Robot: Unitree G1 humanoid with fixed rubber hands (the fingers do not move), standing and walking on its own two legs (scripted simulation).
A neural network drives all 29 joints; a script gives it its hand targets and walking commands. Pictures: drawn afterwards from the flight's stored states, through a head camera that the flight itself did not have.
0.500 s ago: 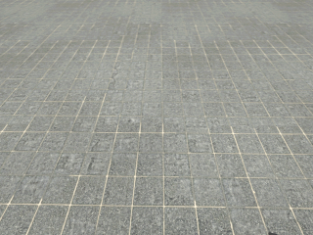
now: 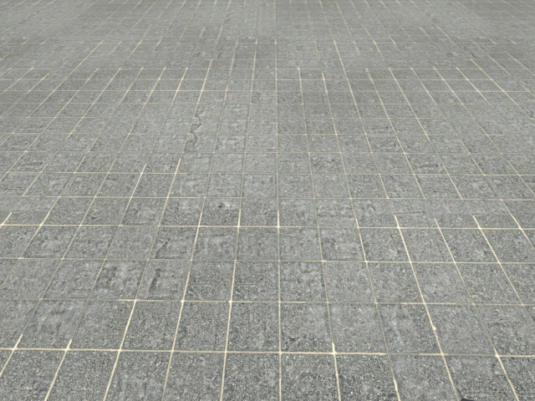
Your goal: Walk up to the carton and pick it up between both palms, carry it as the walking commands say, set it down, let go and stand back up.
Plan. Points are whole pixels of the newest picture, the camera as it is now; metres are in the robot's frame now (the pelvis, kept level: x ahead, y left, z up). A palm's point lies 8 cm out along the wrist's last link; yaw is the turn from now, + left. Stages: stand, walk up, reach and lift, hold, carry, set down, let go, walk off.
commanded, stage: stand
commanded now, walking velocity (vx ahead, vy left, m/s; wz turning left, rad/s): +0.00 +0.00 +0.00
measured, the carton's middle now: out of the picture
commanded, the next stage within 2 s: walk up in 0.54 s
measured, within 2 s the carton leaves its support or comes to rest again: neither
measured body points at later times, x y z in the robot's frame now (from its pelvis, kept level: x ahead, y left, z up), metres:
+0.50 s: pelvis +0.01 +0.00 +0.00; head +0.01 +0.00 +0.45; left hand +0.12 +0.32 -0.11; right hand +0.11 -0.32 -0.11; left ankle +0.00 +0.12 -0.75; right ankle +0.00 -0.12 -0.75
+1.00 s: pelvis -0.01 -0.04 -0.02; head +0.01 -0.05 +0.43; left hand +0.17 +0.27 -0.10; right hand +0.10 -0.40 -0.10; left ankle +0.00 +0.12 -0.75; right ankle +0.00 -0.17 -0.74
